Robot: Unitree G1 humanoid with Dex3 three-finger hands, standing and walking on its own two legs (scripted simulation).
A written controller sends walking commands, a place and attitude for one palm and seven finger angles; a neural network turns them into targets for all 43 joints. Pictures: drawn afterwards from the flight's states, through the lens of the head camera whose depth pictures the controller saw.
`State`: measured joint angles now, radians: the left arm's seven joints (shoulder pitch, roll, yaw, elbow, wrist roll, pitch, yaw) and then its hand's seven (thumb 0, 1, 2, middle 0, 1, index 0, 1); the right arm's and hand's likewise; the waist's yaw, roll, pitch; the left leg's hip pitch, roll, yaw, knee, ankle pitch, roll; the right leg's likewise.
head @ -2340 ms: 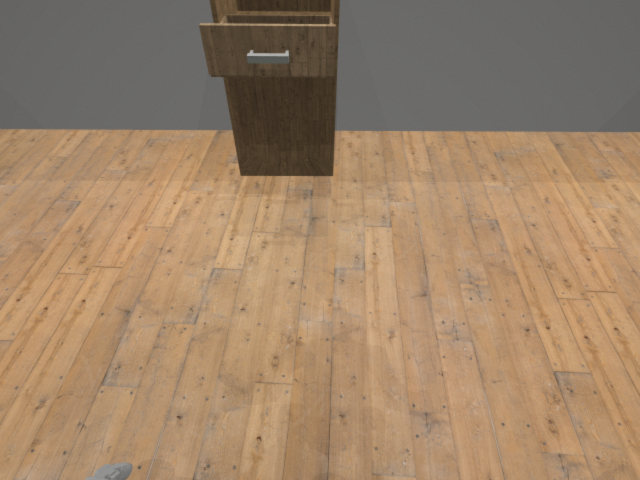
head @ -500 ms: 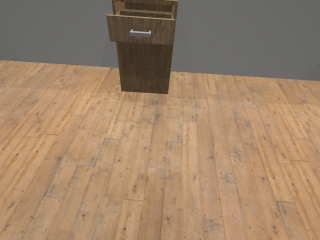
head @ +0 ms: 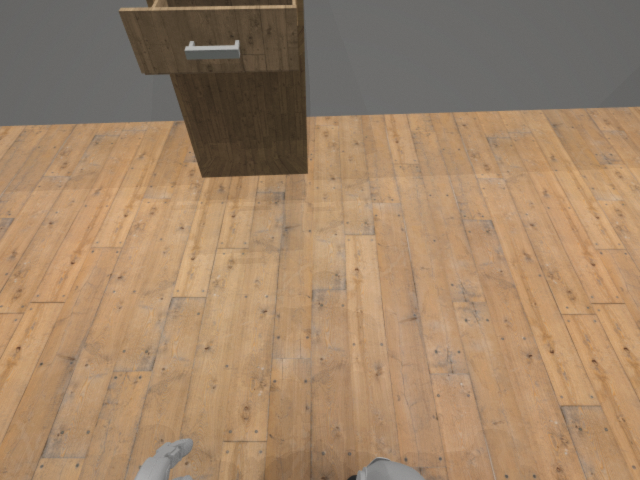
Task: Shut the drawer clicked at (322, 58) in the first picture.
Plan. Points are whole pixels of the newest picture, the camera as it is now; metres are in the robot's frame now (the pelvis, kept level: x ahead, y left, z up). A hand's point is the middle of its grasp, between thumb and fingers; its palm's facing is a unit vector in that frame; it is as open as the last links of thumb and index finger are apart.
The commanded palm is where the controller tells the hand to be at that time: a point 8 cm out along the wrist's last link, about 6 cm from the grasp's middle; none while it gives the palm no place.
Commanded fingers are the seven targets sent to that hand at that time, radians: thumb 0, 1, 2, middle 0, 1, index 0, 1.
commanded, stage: walk to a spot facing it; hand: left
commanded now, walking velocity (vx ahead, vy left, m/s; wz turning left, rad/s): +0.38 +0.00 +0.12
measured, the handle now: (213, 48) +1.09 +0.28 -0.01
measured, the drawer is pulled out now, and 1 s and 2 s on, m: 0.30 0.30 0.30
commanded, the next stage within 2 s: turn to face it in 0.92 s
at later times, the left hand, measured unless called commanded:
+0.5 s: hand out of the picture +0.09 +0.19 -0.16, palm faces +0.19 -0.98 -0.11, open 7.4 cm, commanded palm none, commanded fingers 0.00 0.90 0.90 -0.20 -0.30 -0.20 -0.30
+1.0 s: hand (209, 254) +0.53 +0.22 -0.14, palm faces -0.10 -0.98 -0.18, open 7.4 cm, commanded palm none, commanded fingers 0.00 0.90 0.90 -0.20 -0.30 -0.20 -0.30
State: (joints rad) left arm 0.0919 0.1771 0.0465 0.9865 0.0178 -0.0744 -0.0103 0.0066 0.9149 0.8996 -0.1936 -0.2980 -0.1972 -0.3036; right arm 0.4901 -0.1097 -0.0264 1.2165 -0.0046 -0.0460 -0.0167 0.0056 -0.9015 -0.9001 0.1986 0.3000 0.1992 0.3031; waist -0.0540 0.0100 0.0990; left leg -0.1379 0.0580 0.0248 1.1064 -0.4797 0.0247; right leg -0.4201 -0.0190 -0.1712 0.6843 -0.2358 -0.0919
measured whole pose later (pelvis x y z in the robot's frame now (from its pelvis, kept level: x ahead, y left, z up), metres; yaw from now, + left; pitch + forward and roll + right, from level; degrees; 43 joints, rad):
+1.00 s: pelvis +0.41 +0.06 +0.02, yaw -4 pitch -1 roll +1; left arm 0.13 0.17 0.06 1.02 0.03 0.02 -0.02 0.01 0.91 0.90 -0.19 -0.30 -0.19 -0.30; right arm 0.48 -0.11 -0.02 1.16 -0.03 -0.07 -0.03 0.00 -0.91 -0.90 0.20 0.30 0.20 0.30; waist -0.06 0.00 0.06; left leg 0.09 0.02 0.31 0.32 -0.38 0.01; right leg -0.53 -0.09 -0.11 0.75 -0.18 -0.03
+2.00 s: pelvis +0.61 +0.00 +0.03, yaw +4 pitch -2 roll +1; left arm 0.40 0.11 0.04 1.10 0.03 -0.06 0.02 0.01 0.91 0.90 -0.19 -0.30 -0.20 -0.30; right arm 0.29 -0.18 -0.07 1.10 -0.03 0.01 0.01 0.01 -0.91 -0.90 0.19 0.30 0.20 0.30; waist 0.02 0.03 0.01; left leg -0.45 0.06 0.08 1.00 -0.32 0.00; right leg -0.12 -0.05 -0.15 0.43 -0.28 -0.02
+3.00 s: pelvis +0.77 +0.04 +0.03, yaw +3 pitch +0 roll +3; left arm 0.16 0.15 0.04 1.03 0.02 0.01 0.05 0.00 0.92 0.90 -0.20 -0.30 -0.20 -0.30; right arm 0.21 -0.20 -0.06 1.06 -0.01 0.06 -0.03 0.00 -0.91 -0.90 0.19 0.30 0.19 0.30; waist 0.01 0.03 0.09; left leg -0.37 0.01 0.02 0.94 -0.46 -0.06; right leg -0.27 -0.06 -0.10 0.45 -0.17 -0.05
